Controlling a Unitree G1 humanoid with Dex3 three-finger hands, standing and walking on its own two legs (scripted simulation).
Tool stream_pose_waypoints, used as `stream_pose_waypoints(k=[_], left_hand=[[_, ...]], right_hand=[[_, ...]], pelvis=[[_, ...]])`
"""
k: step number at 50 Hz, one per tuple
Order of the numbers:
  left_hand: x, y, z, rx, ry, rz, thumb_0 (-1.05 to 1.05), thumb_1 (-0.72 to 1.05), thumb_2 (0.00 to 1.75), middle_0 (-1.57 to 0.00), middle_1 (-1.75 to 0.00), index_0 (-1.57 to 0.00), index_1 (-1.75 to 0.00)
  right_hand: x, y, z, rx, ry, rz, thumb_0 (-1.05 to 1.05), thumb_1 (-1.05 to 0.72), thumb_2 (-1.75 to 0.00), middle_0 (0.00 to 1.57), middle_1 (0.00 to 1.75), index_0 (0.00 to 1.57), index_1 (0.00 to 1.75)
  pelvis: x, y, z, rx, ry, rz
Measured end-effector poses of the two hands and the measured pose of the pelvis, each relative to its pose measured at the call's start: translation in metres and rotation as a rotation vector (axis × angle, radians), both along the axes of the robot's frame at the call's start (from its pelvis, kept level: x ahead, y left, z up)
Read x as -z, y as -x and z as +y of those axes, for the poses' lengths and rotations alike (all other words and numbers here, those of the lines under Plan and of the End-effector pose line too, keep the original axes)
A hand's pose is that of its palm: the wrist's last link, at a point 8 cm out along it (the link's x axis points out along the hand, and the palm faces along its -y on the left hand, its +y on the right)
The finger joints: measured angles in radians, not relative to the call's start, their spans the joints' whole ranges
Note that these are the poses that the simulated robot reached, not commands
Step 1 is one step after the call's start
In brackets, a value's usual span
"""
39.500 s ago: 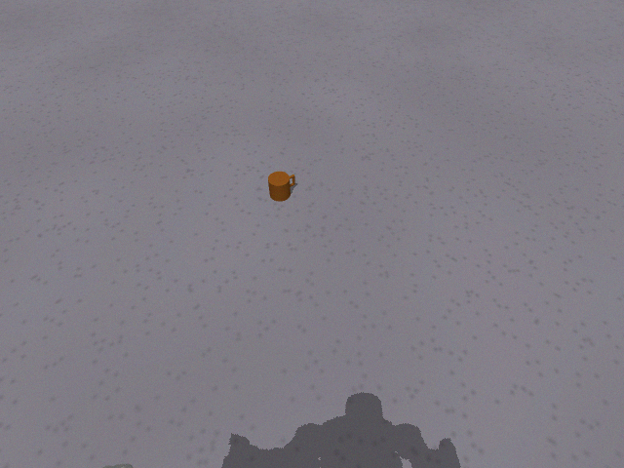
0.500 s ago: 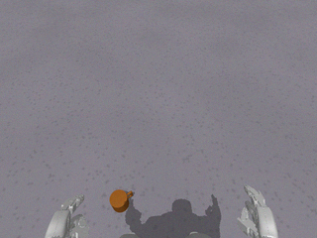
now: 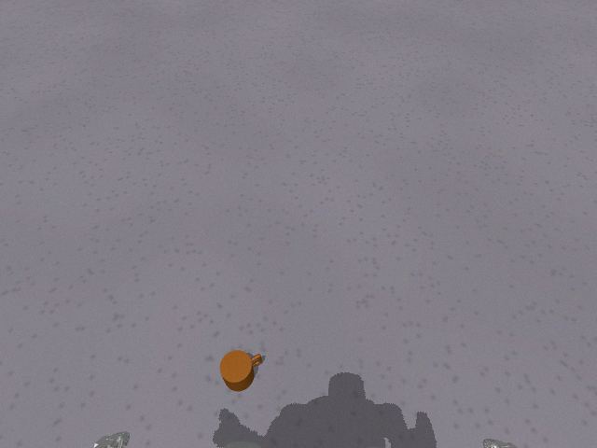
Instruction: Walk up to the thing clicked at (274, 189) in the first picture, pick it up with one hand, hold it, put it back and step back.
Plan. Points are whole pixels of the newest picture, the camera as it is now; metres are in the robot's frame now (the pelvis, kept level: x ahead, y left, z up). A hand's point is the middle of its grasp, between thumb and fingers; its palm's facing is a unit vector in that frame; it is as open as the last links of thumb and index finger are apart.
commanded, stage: stand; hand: left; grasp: from above
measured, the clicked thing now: (242, 368) +0.42 +0.19 -0.70
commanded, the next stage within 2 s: none
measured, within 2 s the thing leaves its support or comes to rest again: neither
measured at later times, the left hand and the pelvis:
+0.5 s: hand out of the picture +0.03 +0.23 -0.14, palm faces +0.06 -0.94 -0.34, open 7.4 cm; pelvis -0.01 -0.01 +0.03, yaw +1 degrees
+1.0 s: hand out of the picture +0.05 +0.22 -0.13, palm faces +0.05 -0.94 -0.33, open 7.4 cm; pelvis +0.00 -0.02 +0.03, yaw +1 degrees
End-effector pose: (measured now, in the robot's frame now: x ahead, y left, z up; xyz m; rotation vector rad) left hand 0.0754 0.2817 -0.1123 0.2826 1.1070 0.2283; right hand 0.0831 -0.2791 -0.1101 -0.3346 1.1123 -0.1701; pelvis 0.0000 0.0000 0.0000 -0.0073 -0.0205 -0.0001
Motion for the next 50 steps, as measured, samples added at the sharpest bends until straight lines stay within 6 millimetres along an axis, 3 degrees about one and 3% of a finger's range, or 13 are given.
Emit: stream_pose_waypoints(k=[9, 18, 38, 50], left_hand=[[-0.003, 0.04, -0.003, -0.051, 0.018, 0.113, 0.0, 0.91, 0.9, -0.2, -0.3, -0.2, -0.3], [-0.01, 0.056, -0.005, -0.068, 0.013, 0.151, 0.0, 0.91, 0.9, -0.2, -0.3, -0.2, -0.3], [-0.016, 0.054, -0.01, -0.072, -0.002, 0.175, 0.0, 0.91, 0.9, -0.2, -0.3, -0.2, -0.3], [-0.016, 0.032, -0.014, -0.065, 0.011, 0.164, 0.0, 0.91, 0.9, -0.2, -0.3, -0.2, -0.3]], right_hand=[[-0.002, 0.011, 0.009, 0.021, -0.037, 0.058, 0.0, -0.91, -0.9, 0.21, 0.3, 0.21, 0.3], [-0.005, 0.018, 0.005, 0.029, -0.051, 0.084, 0.0, -0.91, -0.9, 0.21, 0.3, 0.21, 0.3], [-0.007, 0.036, -0.024, 0.043, -0.025, 0.154, 0.0, -0.91, -0.9, 0.2, 0.3, 0.21, 0.3], [-0.009, 0.027, -0.025, 0.039, -0.022, 0.162, 0.0, -0.91, -0.9, 0.2, 0.3, 0.21, 0.3]], pelvis=[[-0.015, 0.003, -0.001, -0.012, 0.001, -0.039], [-0.023, 0.008, -0.005, -0.02, -0.002, -0.06], [-0.027, 0.009, -0.02, -0.025, -0.001, -0.056], [-0.029, -0.002, -0.021, -0.02, -0.001, -0.045]])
